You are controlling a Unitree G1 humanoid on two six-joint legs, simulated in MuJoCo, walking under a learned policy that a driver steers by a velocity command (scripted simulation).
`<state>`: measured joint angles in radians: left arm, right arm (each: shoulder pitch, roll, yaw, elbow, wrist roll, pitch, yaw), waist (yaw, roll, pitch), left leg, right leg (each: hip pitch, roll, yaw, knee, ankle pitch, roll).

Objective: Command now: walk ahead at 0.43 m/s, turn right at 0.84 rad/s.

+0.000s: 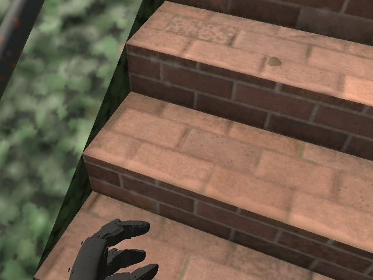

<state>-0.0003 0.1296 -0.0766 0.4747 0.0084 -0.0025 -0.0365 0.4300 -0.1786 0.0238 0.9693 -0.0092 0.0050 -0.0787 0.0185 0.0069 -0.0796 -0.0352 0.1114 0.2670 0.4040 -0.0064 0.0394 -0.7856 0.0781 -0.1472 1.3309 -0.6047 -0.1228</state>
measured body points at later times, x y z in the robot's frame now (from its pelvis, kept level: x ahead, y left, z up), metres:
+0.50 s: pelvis +0.19 +0.02 +0.20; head +0.22 +0.00 +0.64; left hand +0.43 +0.22 +0.09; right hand +0.30 -0.27 +0.14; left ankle +0.35 +0.08 -0.42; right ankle +0.04 -0.04 -0.42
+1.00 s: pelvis +0.21 -0.07 +0.25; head +0.19 -0.09 +0.70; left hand +0.50 -0.09 +0.18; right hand +0.05 -0.30 +0.12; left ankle +0.27 +0.07 -0.32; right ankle +0.15 -0.16 -0.43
